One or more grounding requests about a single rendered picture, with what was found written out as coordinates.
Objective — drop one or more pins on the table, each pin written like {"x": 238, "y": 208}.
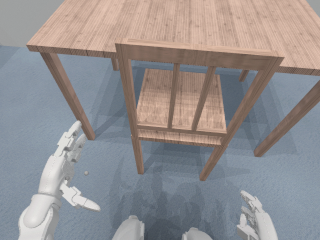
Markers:
{"x": 91, "y": 27}

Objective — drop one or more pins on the robot left thigh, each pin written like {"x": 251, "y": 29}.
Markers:
{"x": 130, "y": 229}

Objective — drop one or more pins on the left robot shin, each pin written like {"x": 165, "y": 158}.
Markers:
{"x": 133, "y": 217}

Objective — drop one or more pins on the right robot hand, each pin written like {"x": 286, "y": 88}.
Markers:
{"x": 261, "y": 226}

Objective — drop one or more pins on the chair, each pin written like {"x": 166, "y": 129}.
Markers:
{"x": 187, "y": 108}

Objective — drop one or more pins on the left robot hand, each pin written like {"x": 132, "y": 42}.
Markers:
{"x": 60, "y": 165}

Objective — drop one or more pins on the robot left forearm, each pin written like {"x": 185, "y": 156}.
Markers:
{"x": 39, "y": 220}

